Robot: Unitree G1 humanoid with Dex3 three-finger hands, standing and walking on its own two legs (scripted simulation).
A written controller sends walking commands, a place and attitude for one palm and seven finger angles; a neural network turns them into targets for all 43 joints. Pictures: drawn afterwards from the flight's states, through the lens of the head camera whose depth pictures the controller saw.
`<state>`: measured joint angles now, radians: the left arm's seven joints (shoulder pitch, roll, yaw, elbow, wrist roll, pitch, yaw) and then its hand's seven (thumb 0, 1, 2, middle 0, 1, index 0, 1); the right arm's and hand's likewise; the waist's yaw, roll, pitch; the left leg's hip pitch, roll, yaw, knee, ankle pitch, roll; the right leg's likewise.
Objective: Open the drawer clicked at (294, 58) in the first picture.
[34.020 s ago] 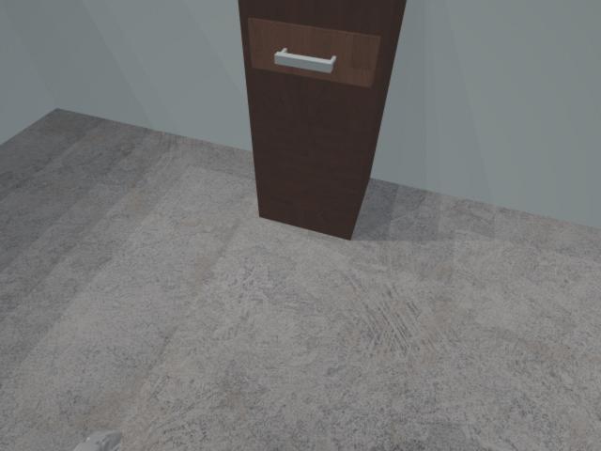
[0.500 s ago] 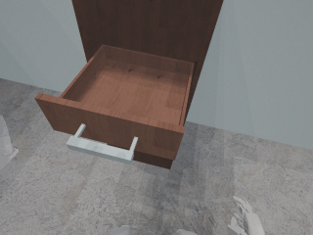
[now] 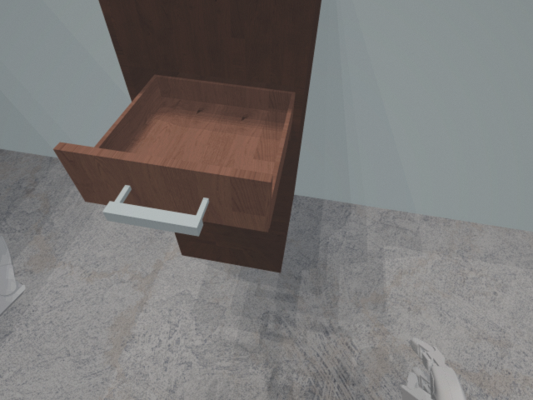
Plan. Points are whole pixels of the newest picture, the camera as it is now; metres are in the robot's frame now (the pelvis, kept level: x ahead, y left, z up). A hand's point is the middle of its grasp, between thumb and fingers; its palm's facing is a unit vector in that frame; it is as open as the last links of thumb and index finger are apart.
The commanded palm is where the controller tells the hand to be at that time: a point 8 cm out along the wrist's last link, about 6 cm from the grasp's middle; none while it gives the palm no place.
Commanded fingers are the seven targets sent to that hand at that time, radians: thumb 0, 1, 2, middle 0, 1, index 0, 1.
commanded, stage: stop stepping back and stand still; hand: left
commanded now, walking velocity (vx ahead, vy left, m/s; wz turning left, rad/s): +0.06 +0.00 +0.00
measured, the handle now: (159, 207) +0.43 +0.20 +0.02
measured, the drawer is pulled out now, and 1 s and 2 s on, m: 0.30 0.30 0.30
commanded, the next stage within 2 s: let the arm hang, fingers relaxed in 0.50 s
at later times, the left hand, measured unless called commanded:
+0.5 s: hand out of the picture +0.12 +0.24 +0.18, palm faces +0.42 -0.82 -0.38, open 7.4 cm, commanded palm +0.06 +0.28 +0.21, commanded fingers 0.00 0.90 0.90 -0.20 -0.30 -0.20 -0.30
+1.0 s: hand out of the picture -0.03 +0.17 -0.18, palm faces +0.13 -0.98 -0.18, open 6.9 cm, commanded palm none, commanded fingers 0.00 0.90 0.90 -0.20 -0.30 -0.20 -0.30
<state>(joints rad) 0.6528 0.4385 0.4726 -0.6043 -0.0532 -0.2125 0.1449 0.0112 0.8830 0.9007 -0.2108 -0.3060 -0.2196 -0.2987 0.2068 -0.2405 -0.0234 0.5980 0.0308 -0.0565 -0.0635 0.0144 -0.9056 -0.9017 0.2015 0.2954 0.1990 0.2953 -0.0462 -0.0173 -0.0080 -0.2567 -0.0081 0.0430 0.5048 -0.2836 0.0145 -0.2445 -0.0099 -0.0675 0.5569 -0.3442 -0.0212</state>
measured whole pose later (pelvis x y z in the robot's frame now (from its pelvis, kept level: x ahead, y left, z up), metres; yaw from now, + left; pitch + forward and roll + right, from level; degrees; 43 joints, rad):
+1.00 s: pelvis -0.04 -0.02 +0.00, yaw +4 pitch -1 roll -1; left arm 0.31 0.19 0.05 0.90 0.00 0.04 0.02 -0.03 1.00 0.90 -0.20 -0.30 -0.21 -0.30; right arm 0.31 -0.15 0.00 0.98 -0.03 0.03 -0.03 0.01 -0.93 -0.90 0.20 0.30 0.20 0.30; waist 0.01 -0.04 0.10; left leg -0.30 0.01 -0.04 0.56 -0.24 0.00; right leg -0.21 0.02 -0.12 0.51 -0.28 -0.05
